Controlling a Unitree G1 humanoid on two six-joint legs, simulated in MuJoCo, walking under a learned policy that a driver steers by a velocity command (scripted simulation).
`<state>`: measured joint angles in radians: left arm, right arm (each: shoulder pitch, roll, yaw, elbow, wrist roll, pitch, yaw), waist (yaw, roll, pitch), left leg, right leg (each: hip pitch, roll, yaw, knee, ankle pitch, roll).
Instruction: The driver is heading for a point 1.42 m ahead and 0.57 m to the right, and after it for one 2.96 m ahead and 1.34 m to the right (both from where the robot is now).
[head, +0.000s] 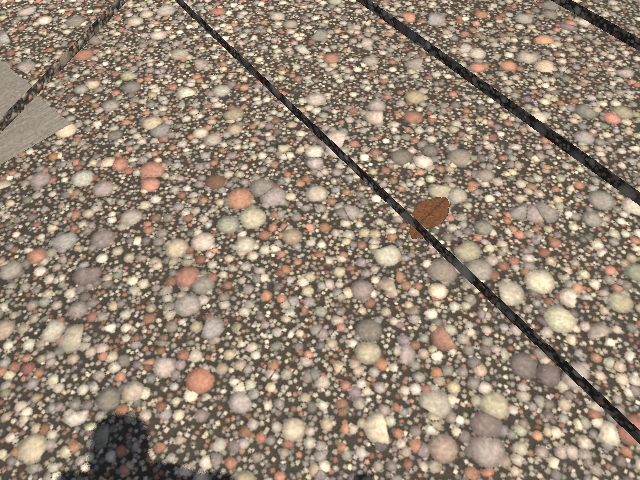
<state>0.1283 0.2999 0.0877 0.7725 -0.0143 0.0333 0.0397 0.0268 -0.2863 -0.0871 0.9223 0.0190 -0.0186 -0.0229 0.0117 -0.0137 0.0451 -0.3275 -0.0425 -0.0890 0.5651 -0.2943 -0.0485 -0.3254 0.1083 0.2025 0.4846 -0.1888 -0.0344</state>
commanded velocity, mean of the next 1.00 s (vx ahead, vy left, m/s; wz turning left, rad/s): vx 0.00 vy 0.00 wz -0.51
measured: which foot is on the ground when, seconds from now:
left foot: up 0.00-0.00, down 0.02-0.48, up 0.50-0.94, down 0.96-1.00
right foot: down 0.00-0.02, up 0.04-0.46, down 0.48-1.00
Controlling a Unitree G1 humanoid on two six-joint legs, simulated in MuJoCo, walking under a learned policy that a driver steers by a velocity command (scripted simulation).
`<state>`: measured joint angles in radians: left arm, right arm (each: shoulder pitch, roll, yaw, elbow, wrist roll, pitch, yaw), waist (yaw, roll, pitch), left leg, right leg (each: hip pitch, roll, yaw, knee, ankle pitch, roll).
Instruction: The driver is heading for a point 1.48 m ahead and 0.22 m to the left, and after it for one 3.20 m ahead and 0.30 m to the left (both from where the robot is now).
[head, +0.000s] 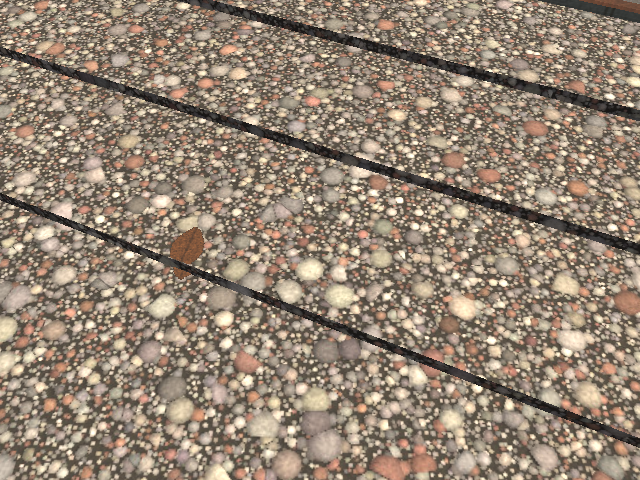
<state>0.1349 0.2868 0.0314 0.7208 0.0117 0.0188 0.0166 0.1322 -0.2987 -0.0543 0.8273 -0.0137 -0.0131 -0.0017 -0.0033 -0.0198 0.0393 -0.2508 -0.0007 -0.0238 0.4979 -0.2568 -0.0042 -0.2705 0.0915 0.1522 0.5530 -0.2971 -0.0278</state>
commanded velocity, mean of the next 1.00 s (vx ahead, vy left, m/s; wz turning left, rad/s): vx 0.10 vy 0.00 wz -0.04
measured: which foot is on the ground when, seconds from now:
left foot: down 0.00-0.90, up 0.92-1.00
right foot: down 0.00-1.00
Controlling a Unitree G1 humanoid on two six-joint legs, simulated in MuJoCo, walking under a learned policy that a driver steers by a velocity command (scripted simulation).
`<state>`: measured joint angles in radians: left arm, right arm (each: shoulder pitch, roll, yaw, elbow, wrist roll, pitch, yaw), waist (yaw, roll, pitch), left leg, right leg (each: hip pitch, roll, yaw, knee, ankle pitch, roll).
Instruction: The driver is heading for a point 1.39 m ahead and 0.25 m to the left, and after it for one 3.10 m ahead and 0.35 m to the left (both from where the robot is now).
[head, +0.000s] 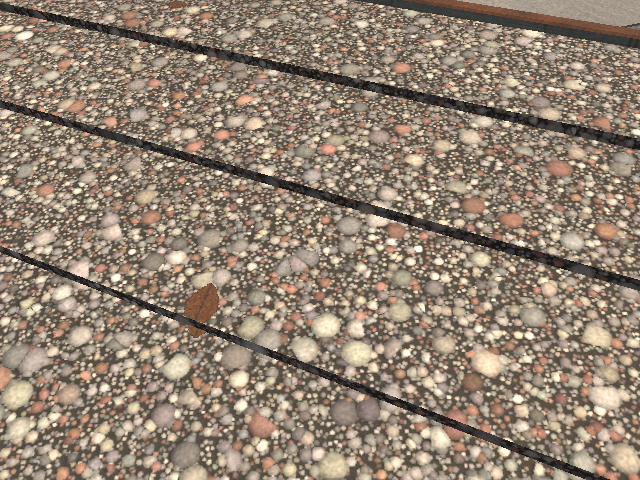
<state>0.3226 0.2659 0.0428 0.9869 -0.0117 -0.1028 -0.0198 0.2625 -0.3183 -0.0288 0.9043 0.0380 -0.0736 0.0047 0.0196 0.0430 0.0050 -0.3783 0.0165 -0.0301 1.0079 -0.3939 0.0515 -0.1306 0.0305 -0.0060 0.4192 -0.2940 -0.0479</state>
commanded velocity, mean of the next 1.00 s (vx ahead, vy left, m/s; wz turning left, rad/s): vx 0.48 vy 0.00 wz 0.00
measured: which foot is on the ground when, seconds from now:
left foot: up 0.00-0.32, down 0.34-0.90, up 0.92-1.00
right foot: down 0.00-0.36, up 0.38-0.80, down 0.82-1.00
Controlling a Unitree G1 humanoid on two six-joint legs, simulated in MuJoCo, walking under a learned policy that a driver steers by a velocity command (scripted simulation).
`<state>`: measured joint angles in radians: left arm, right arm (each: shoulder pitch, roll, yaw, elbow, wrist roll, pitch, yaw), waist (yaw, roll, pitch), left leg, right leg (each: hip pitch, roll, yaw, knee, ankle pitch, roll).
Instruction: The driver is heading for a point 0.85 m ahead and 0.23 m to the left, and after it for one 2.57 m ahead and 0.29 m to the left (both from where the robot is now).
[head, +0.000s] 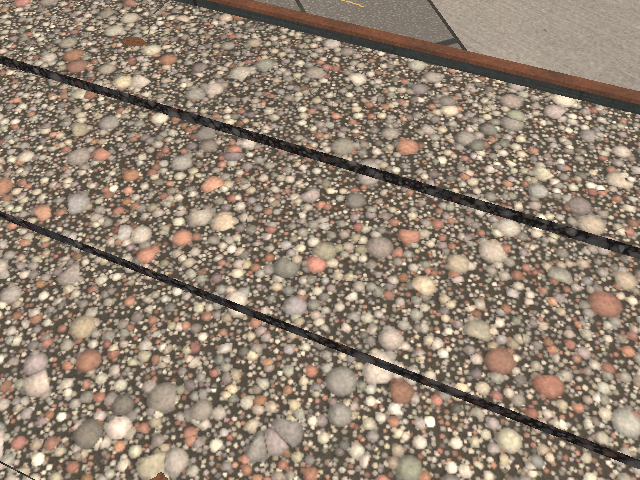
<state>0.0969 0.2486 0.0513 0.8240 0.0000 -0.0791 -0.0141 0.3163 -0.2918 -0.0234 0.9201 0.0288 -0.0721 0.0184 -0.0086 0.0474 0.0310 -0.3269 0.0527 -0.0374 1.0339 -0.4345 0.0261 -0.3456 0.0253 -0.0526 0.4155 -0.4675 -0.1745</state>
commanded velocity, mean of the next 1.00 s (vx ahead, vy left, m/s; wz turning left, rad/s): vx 0.19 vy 0.00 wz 0.00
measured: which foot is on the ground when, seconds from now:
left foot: up 0.00-0.20, down 0.22-1.00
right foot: down 0.00-0.26, up 0.28-0.58, down 0.60-1.00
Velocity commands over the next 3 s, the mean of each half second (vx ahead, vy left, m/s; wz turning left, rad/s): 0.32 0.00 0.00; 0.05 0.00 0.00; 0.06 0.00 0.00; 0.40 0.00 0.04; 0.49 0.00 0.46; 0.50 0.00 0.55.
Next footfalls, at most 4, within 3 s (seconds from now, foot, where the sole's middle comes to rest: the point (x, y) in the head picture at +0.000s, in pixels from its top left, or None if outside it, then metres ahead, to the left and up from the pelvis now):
0.22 left None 0.19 0.15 -0.77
0.60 right None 0.29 -0.07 -0.75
1.64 right None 0.26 -0.09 -0.75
2.14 left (294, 391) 0.64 0.10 -0.75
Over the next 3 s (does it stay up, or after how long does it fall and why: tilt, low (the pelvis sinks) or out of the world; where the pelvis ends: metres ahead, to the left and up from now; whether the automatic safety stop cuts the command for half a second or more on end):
stays up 0.89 0.12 0.05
